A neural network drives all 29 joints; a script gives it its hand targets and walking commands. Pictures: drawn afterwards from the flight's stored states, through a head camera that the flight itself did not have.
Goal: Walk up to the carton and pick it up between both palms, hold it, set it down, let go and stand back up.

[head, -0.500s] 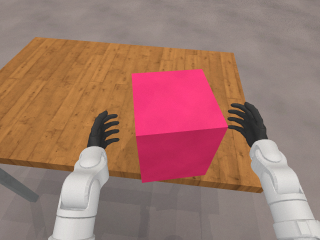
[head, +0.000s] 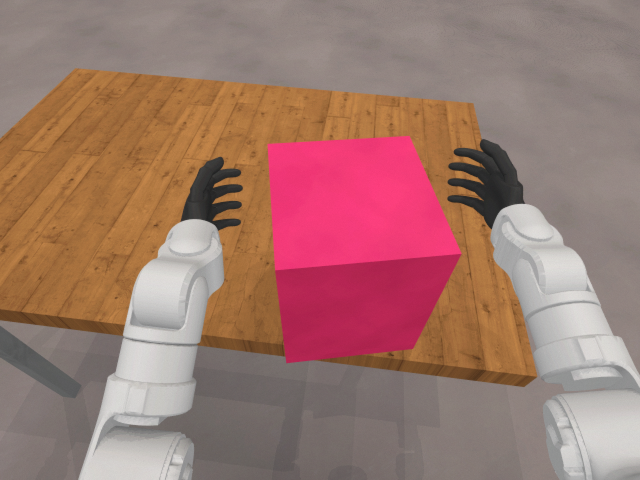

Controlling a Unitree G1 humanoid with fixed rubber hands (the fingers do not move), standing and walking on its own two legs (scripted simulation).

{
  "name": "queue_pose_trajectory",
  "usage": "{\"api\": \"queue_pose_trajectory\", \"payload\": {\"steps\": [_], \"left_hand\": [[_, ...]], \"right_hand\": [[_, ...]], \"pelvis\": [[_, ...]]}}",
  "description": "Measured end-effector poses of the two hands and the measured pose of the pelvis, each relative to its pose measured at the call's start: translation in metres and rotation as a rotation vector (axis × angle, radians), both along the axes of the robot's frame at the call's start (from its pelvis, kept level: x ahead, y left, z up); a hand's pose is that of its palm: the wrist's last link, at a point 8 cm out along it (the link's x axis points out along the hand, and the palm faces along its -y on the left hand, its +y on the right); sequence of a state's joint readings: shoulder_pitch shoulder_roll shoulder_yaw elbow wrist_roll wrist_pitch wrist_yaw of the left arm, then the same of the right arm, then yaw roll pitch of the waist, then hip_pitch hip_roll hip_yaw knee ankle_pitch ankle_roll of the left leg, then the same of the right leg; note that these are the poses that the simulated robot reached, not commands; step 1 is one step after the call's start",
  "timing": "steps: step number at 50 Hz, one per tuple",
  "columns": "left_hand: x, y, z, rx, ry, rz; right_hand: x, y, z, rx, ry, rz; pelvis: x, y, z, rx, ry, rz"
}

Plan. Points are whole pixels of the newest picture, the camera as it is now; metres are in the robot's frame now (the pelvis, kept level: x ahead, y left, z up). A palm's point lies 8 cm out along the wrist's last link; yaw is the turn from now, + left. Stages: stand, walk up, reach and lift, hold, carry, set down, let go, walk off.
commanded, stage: reach and lift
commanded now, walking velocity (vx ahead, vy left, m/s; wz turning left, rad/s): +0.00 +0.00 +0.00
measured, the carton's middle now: (345, 253) +0.41 +0.00 +0.02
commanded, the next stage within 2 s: none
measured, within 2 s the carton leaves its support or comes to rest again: neither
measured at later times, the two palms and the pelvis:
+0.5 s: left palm (210, 213) +0.39 +0.18 +0.11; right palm (482, 199) +0.43 -0.18 +0.11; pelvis +0.01 +0.00 +0.00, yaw +0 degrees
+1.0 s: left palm (230, 253) +0.38 +0.16 +0.04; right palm (467, 225) +0.43 -0.17 +0.06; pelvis +0.00 +0.00 +0.00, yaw +0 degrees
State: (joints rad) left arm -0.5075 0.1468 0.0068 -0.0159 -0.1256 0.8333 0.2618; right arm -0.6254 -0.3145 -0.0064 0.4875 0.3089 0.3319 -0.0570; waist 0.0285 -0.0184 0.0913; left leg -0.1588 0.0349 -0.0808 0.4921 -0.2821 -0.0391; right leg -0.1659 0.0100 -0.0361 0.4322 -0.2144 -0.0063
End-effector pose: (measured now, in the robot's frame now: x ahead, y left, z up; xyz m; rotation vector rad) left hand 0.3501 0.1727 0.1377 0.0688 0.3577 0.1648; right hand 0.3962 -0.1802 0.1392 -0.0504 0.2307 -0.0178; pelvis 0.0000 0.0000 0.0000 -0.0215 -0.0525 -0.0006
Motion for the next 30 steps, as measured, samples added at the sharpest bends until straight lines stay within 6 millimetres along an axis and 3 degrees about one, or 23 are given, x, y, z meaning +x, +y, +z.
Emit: {"api": "queue_pose_trajectory", "payload": {"steps": [13, 21, 30], "left_hand": [[0.035, 0.009, 0.009, 0.017, 0.006, 0.021], [0.040, 0.011, -0.016, 0.008, 0.062, 0.034], [0.045, -0.008, -0.031, -0.034, -0.004, -0.005]], "right_hand": [[0.033, 0.010, 0.013, 0.008, 0.028, 0.019], [0.037, 0.006, -0.017, 0.006, 0.116, -0.007], [0.039, 0.003, -0.033, 0.010, 0.065, -0.008]], "pelvis": [[0.007, 0.000, 0.000, -0.001, 0.050, -0.001], [0.009, 0.001, 0.001, -0.002, 0.056, -0.001], [0.004, 0.001, 0.001, -0.002, 0.099, -0.003]]}}
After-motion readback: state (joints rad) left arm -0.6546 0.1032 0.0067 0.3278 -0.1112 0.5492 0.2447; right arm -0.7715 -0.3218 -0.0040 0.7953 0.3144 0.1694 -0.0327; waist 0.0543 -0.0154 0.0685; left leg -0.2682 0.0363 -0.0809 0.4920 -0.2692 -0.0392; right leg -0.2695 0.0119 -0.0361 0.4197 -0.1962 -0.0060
